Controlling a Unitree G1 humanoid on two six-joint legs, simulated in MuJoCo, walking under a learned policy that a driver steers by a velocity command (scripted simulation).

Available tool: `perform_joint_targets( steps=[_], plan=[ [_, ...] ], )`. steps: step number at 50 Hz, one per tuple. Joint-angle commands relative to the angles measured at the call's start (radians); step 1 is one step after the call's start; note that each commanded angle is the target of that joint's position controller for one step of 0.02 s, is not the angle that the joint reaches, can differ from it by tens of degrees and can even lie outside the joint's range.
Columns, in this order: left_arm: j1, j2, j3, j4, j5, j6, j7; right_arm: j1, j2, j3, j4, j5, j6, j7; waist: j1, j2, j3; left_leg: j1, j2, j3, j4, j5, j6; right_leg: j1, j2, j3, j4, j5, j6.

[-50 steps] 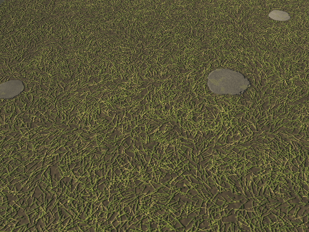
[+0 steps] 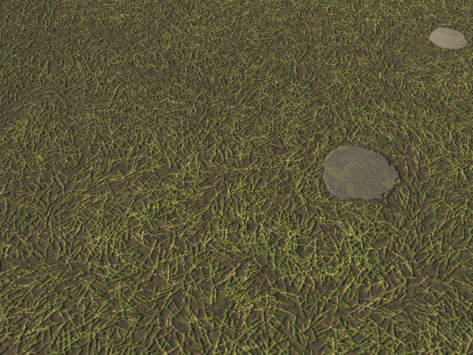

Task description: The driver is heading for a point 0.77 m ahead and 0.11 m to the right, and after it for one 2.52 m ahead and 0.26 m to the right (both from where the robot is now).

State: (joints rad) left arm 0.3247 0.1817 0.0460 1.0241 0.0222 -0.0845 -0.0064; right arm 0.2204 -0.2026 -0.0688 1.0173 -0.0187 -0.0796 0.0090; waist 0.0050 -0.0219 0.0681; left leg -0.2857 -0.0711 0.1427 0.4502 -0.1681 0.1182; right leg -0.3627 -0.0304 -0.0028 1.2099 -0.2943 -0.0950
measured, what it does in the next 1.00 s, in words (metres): walks ahead: right foot, then left foot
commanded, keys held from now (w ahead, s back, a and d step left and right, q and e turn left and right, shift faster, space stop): w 0.96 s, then no key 0.04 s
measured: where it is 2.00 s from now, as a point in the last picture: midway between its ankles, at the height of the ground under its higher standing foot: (254, 271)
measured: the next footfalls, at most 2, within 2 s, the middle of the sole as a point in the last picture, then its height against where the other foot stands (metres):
right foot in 0.42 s outside the picture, level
left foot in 0.98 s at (223, 268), level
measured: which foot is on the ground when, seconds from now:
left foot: down 0.00-0.44, up 0.46-0.96, down 0.98-1.00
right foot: up 0.00-0.40, down 0.42-1.00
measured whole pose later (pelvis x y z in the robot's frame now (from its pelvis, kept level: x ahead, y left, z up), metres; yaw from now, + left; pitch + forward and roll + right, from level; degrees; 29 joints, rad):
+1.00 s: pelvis +0.57 -0.01 -0.01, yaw +0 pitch +1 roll -1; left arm 0.47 0.18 0.04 1.08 0.01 -0.09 0.01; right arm 0.02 -0.18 -0.04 0.88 -0.04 -0.08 0.01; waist 0.05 -0.01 0.07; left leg -0.45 0.00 0.11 0.53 -0.09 0.11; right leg 0.05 0.02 -0.09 0.51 -0.44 -0.05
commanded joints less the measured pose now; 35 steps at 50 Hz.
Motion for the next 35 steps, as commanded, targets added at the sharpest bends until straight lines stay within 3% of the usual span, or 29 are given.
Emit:
perform_joint_targets(
  steps=[1, 4, 9, 15, 18, 19, 20, 21, 22, 23, 24, 25, 26, 27, 29, 32, 35],
  plan=[
    [0.103, 0.016, 0.008, -0.024, 0.018, 0.021, -0.013, 0.109, -0.031, 0.008, 0.006, 0.004, -0.032, -0.010, 0.032, 0.041, -0.023, 0.090, 0.288, -0.330, -0.313, 0.070, 0.103, -0.122, -0.068, 0.033, -0.043, 0.041, 0.014],
    [-0.016, 0.033, 0.011, -0.070, 0.019, 0.041, -0.022, 0.168, -0.072, 0.006, 0.018, 0.007, -0.039, -0.012, 0.026, 0.057, 0.014, 0.105, 0.269, -0.261, -0.348, 0.121, 0.098, -0.222, -0.090, 0.000, -0.141, 0.119, 0.041],
    [-0.244, 0.041, 0.004, -0.149, 0.003, 0.040, -0.030, 0.262, -0.066, 0.018, 0.026, 0.010, -0.035, -0.009, -0.029, 0.070, 0.046, 0.193, 0.235, -0.189, -0.352, 0.282, 0.067, -0.302, -0.078, -0.053, -0.400, 0.282, 0.069],
    [-0.396, 0.042, -0.004, -0.204, -0.002, 0.027, -0.029, 0.353, -0.076, 0.021, 0.054, -0.001, -0.033, -0.021, -0.071, 0.094, 0.053, 0.377, 0.270, -0.159, -0.286, 0.464, 0.072, -0.292, -0.026, -0.093, -0.600, 0.286, 0.034],
    [-0.345, 0.064, 0.006, -0.202, 0.000, 0.015, -0.021, 0.316, -0.099, 0.015, 0.054, -0.007, -0.030, -0.030, -0.023, 0.106, 0.026, 0.429, 0.293, -0.137, -0.173, 0.734, 0.061, -0.176, 0.023, -0.109, -0.662, 0.172, -0.015],
    [-0.260, 0.080, 0.016, -0.177, 0.001, 0.010, -0.014, 0.301, -0.113, 0.011, 0.054, -0.008, -0.028, -0.032, 0.015, 0.114, -0.020, 0.432, 0.291, -0.129, -0.074, 0.860, 0.050, -0.072, 0.056, -0.118, -0.679, 0.136, -0.034],
    [-0.106, 0.097, 0.029, -0.125, 0.005, 0.002, -0.005, 0.281, -0.121, 0.009, 0.051, -0.005, -0.022, -0.031, 0.081, 0.097, -0.097, 0.405, 0.266, -0.106, 0.097, 0.882, 0.034, 0.098, 0.084, -0.130, -0.744, 0.169, -0.057],
    [0.065, 0.143, 0.048, -0.075, 0.025, -0.007, 0.005, 0.269, -0.106, 0.014, 0.036, 0.004, -0.022, -0.028, 0.144, 0.072, -0.195, 0.237, 0.232, -0.088, 0.321, 0.675, 0.018, 0.356, -0.002, -0.043, -0.752, 0.176, -0.092],
    [0.197, 0.259, 0.079, -0.063, 0.051, -0.008, 0.012, 0.355, -0.008, 0.035, 0.001, 0.049, -0.021, -0.015, 0.133, -0.131, -0.360, -0.118, 0.093, -0.028, 0.733, 0.145, -0.030, 0.693, -0.324, 0.403, -0.777, 0.091, -0.218],
    [0.155, 0.243, 0.078, -0.060, 0.018, 0.009, -0.002, 0.353, -0.063, 0.015, 0.011, 0.038, -0.021, -0.013, 0.108, -0.113, -0.397, -0.272, 0.003, -0.152, 0.916, -0.331, -0.024, 0.694, -0.396, 0.685, -0.917, 0.080, -0.262],
    [0.029, 0.203, 0.066, -0.075, -0.005, 0.012, -0.007, 0.253, -0.084, 0.006, -0.018, 0.021, -0.017, -0.014, 0.059, -0.046, -0.222, -0.344, 0.077, -0.195, 0.924, -0.244, -0.014, 0.540, -0.350, 0.522, -0.941, 0.012, -0.221],
    [-0.045, 0.134, 0.047, -0.086, -0.008, 0.006, -0.012, 0.189, -0.072, 0.009, -0.036, 0.014, -0.022, -0.010, 0.040, -0.003, -0.116, -0.338, 0.113, -0.192, 0.864, -0.169, -0.014, 0.392, -0.310, 0.405, -0.986, 0.054, -0.189],
    [-0.072, 0.093, 0.034, -0.080, -0.006, -0.001, -0.011, 0.172, -0.053, 0.008, -0.035, 0.007, -0.018, -0.007, 0.008, 0.006, -0.057, -0.300, 0.144, -0.188, 0.797, -0.131, -0.016, 0.292, -0.259, 0.309, -1.019, 0.113, -0.147],
    [-0.069, 0.060, 0.023, -0.064, -0.010, -0.007, -0.006, 0.186, -0.039, 0.009, -0.033, -0.010, -0.004, -0.002, -0.023, -0.012, -0.033, -0.249, 0.163, -0.186, 0.744, -0.112, -0.026, 0.218, -0.215, 0.235, -1.040, 0.163, -0.115],
    [-0.014, 0.062, 0.018, -0.038, -0.009, -0.021, 0.001, 0.205, -0.014, 0.010, -0.027, -0.020, 0.020, 0.010, -0.042, -0.026, -0.033, -0.210, 0.166, -0.165, 0.703, -0.091, -0.043, 0.182, -0.185, 0.170, -1.057, 0.263, -0.108],
    [0.043, 0.108, 0.024, -0.021, -0.011, -0.030, 0.003, 0.103, -0.026, 0.008, -0.066, -0.020, 0.037, 0.019, -0.042, -0.025, -0.003, -0.303, 0.187, -0.138, 0.623, -0.009, -0.069, 0.196, -0.167, 0.111, -1.091, 0.319, -0.112],
    [0.101, 0.102, 0.017, -0.012, -0.012, -0.028, 0.002, -0.039, -0.039, 0.009, -0.115, -0.013, 0.040, 0.022, -0.010, -0.030, 0.026, -0.385, 0.197, -0.115, 0.484, 0.092, -0.090, 0.245, -0.150, 0.078, -1.108, 0.375, -0.104]
  ],
)
Keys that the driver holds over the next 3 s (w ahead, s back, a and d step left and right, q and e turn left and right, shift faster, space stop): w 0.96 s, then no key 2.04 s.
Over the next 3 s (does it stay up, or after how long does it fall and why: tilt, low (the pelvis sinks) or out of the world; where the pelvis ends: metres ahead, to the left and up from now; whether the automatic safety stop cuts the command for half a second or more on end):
stays up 0.73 -0.02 0.01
